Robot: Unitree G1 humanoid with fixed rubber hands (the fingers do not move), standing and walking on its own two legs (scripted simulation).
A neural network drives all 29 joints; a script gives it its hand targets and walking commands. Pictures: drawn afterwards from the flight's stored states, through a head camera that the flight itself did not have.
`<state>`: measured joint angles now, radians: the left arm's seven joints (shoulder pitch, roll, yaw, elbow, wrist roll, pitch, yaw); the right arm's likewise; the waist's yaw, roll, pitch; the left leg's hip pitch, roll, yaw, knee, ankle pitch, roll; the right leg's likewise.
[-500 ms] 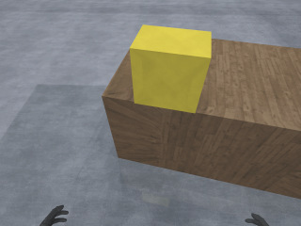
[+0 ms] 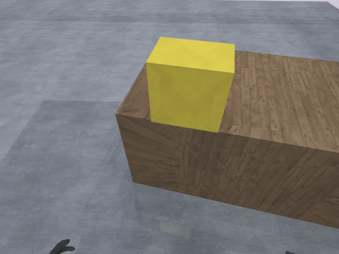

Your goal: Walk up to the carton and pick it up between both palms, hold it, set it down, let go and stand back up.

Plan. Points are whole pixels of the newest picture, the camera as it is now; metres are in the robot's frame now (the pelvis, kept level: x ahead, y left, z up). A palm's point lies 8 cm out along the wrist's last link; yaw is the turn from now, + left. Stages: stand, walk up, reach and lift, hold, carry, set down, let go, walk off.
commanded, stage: stand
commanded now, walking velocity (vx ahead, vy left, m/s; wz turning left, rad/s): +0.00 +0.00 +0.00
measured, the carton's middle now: (189, 85) +0.71 -0.04 -0.01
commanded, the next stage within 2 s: walk up in 0.60 s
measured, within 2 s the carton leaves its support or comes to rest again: neither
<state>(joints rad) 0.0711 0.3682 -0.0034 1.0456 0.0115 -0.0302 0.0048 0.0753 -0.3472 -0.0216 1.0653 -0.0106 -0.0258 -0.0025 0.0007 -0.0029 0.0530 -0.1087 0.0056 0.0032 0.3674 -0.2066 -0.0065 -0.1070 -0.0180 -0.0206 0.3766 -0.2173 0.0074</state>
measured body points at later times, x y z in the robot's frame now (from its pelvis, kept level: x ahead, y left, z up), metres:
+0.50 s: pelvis +0.00 +0.00 +0.00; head +0.00 +0.00 +0.45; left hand +0.10 +0.31 -0.12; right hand +0.10 -0.30 -0.12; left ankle +0.00 +0.12 -0.75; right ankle -0.01 -0.12 -0.75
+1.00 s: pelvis +0.03 +0.01 -0.02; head +0.03 +0.00 +0.43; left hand +0.10 +0.34 -0.12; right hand +0.11 -0.33 -0.12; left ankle +0.01 +0.12 -0.73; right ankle -0.01 -0.12 -0.75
